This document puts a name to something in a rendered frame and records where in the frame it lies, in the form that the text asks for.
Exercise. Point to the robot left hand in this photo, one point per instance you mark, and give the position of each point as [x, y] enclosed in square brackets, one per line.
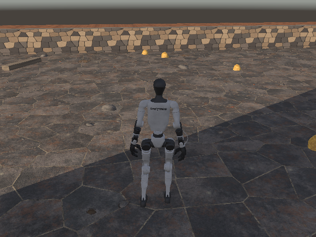
[132, 149]

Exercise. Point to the left robot upper arm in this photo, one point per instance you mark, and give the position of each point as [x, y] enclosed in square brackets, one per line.
[143, 104]

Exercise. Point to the right robot forearm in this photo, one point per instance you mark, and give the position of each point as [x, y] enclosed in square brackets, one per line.
[180, 137]

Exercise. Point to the left robot forearm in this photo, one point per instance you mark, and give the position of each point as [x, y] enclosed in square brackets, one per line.
[135, 134]

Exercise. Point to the left robot foot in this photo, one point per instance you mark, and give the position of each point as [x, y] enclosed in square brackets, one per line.
[143, 202]

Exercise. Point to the right robot thigh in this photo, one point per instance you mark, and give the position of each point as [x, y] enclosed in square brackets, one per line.
[169, 150]

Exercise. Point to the right robot upper arm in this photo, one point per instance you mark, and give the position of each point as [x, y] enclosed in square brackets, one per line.
[176, 114]

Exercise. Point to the robot right hand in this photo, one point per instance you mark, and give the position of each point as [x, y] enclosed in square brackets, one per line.
[183, 150]

